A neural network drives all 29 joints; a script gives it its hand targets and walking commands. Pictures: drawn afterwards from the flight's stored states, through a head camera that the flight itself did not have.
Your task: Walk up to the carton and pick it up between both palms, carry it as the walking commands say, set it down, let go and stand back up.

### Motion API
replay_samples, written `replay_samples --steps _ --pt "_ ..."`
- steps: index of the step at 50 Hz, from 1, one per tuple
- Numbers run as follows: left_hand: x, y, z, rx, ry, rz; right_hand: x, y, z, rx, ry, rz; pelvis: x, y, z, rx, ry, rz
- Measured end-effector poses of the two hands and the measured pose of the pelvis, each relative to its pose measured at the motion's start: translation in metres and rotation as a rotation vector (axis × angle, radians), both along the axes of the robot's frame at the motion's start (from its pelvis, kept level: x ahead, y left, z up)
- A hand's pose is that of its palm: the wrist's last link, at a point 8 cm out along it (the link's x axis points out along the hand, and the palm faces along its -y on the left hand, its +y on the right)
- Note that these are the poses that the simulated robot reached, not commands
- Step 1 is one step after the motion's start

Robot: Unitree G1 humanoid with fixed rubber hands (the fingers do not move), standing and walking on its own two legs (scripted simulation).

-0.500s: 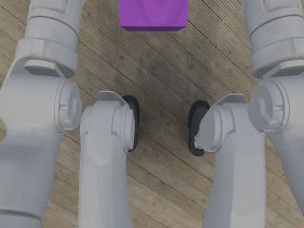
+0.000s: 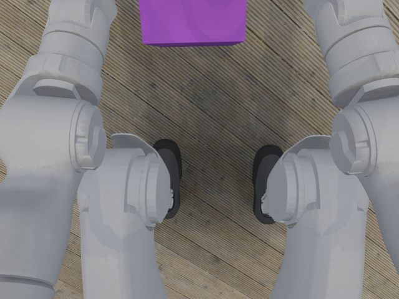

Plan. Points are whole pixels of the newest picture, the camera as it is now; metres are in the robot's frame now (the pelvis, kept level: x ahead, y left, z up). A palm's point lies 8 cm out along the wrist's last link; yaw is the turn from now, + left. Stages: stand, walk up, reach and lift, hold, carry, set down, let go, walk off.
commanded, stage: reach and lift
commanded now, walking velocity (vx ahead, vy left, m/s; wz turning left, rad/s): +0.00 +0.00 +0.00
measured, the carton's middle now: out of the picture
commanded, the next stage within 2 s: none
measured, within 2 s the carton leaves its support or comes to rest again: leaves its support in 1.50 s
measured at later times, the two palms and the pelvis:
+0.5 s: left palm out of the picture +0.54 +0.18 -0.19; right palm out of the picture +0.56 -0.07 -0.19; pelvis +0.00 +0.00 +0.00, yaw +0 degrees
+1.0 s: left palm out of the picture +0.55 +0.18 -0.19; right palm out of the picture +0.57 -0.08 -0.19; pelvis +0.01 -0.01 -0.02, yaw +1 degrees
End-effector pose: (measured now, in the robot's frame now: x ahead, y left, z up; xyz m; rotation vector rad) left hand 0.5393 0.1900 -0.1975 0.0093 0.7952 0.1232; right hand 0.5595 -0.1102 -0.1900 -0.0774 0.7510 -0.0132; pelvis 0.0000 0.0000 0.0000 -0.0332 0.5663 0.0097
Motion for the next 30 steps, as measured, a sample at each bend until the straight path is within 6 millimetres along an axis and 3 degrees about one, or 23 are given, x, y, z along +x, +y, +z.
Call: replay_samples --steps 10,25,30 --pt "0.004 0.01 -0.004 0.02 -0.019 0.0 0.007 0.007 -0.006 0.018 -0.007 0.022 0.007 -0.002 -0.002 0.007 0.009 -0.005" --pt "0.005 -0.01 0.005 -0.007 -0.018 -0.032 0.003 0.041 0.005 0.066 -0.009 0.081 0.001 -0.004 -0.001 0.013 -0.003 -0.001" --pt "0.006 -0.01 0.006 0.003 -0.011 -0.042 0.003 0.04 0.006 0.049 -0.005 0.069 0.001 -0.004 -0.002 0.012 -0.009 -0.002"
